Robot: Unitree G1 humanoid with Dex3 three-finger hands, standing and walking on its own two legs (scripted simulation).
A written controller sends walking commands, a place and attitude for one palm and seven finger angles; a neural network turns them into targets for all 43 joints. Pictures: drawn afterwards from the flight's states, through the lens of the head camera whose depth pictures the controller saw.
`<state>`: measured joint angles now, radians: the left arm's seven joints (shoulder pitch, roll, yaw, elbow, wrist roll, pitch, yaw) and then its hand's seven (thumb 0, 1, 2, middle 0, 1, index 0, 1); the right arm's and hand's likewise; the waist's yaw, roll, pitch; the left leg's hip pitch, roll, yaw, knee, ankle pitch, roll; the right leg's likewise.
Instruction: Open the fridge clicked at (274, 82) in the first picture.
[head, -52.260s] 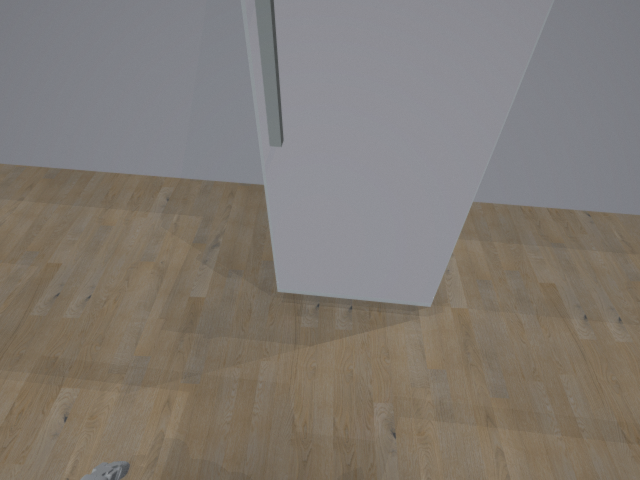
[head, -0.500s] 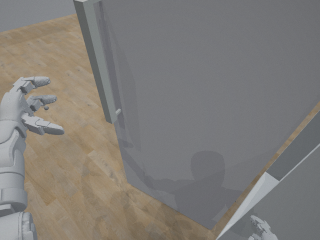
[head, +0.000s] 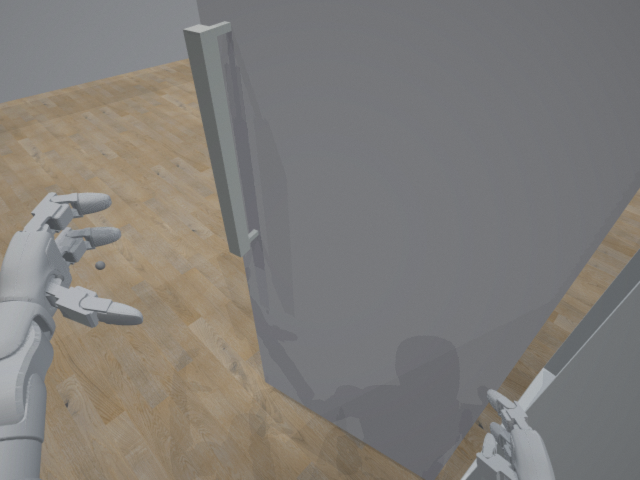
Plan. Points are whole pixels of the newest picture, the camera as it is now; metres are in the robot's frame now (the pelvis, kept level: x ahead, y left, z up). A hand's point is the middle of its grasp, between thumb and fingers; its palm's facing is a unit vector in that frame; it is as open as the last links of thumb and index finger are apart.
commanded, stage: draw the hand back to the body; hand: left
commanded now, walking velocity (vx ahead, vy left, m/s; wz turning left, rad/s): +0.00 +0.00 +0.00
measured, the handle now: (233, 157) +0.52 +0.21 +0.16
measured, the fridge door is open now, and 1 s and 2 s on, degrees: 107 107 107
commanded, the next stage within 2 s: step back with the hand held close in 1.00 s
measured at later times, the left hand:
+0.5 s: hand (95, 301) +0.23 +0.27 +0.16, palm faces +0.48 -0.82 -0.30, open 10.0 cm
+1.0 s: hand (92, 325) +0.20 +0.26 +0.16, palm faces +0.48 -0.82 -0.31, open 7.5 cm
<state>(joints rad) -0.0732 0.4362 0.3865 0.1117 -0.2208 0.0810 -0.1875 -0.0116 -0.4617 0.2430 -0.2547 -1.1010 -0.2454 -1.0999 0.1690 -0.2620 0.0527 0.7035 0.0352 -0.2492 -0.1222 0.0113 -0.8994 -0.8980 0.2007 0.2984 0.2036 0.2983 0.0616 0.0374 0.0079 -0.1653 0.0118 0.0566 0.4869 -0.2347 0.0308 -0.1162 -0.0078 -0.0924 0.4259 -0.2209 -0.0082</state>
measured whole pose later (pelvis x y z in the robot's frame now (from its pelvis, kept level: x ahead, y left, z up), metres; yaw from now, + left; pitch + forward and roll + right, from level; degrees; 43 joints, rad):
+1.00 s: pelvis +0.01 -0.01 +0.00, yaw -1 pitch -8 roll -1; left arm 0.42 0.32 0.32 -0.34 -0.08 -0.08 0.13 0.02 0.89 0.90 -0.21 -0.31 -0.20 -0.31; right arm 0.17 -0.22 0.01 0.72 -0.02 -0.17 -0.10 0.01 -0.90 -0.90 0.20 0.30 0.20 0.30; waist 0.08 0.05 0.05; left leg -0.05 0.02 0.07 0.41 -0.22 0.02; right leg -0.02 0.00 -0.08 0.36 -0.21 -0.02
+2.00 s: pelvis -0.09 +0.04 -0.01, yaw -2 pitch +0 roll -3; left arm 0.51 0.41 0.43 -0.47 -0.02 -0.24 0.18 0.02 0.89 0.90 -0.21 -0.30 -0.21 -0.30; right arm 0.22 -0.19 0.02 0.63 -0.02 -0.14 -0.08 0.01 -0.90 -0.90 0.20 0.30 0.20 0.30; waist 0.04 0.01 0.00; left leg -0.43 0.00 0.10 0.51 -0.09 0.10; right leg -0.22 0.02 -0.01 0.53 -0.35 -0.02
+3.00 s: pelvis -0.33 +0.17 -0.01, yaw -5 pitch -2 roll -2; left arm 0.45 0.39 0.39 -0.51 -0.03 -0.15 0.18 0.01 0.89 0.90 -0.21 -0.30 -0.21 -0.30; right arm 0.30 -0.22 0.01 0.68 -0.03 -0.10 -0.10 0.01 -0.90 -0.90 0.20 0.30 0.21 0.30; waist 0.01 -0.06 -0.06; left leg -0.34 0.09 0.07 0.64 -0.44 0.02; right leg -0.28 -0.02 -0.13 0.61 -0.35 -0.05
